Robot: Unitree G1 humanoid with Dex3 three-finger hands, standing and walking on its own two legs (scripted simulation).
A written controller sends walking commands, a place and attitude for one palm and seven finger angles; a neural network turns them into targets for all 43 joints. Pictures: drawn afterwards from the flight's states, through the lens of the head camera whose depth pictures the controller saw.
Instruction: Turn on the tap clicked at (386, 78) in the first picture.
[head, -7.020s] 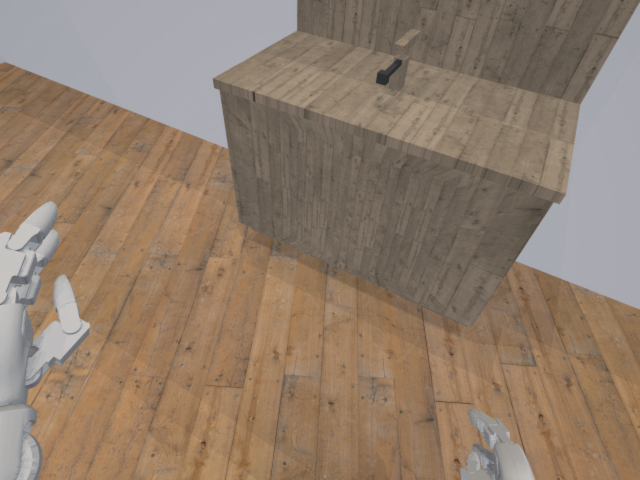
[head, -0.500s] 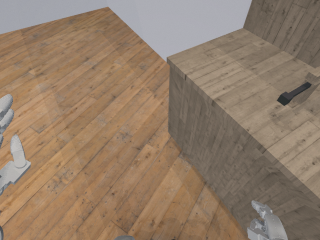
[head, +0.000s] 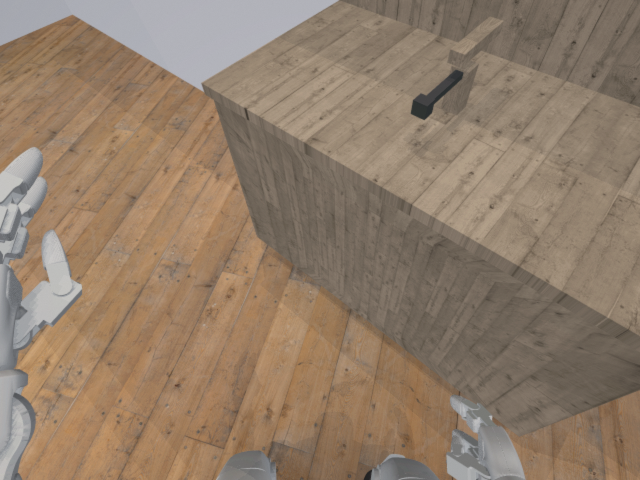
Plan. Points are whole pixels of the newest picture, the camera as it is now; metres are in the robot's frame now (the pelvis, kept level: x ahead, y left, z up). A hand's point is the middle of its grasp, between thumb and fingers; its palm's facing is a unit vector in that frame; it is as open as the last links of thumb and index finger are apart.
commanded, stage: turn to face it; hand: left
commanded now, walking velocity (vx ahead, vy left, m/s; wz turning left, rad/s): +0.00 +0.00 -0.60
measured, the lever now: (422, 106) +0.68 -0.13 +0.04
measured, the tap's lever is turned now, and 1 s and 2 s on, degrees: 0 0 0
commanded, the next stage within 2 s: take the last steps up to it in 1.48 s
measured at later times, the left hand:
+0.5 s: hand (161, 333) +0.21 +0.14 +0.18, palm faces +0.17 -0.90 -0.40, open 7.4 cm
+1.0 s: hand (331, 375) +0.18 +0.00 +0.19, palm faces -0.16 -0.87 -0.47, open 7.4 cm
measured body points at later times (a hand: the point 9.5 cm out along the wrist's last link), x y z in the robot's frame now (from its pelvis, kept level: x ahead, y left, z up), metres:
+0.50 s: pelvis -0.06 -0.03 +0.01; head -0.05 -0.05 +0.46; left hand +0.19 +0.18 +0.20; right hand +0.05 -0.28 -0.08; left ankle -0.02 +0.13 -0.72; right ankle -0.06 -0.13 -0.68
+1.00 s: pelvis -0.13 -0.07 +0.02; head -0.10 -0.10 +0.47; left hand +0.18 +0.05 +0.22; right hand -0.14 -0.39 -0.07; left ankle -0.07 +0.07 -0.68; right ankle -0.07 -0.15 -0.72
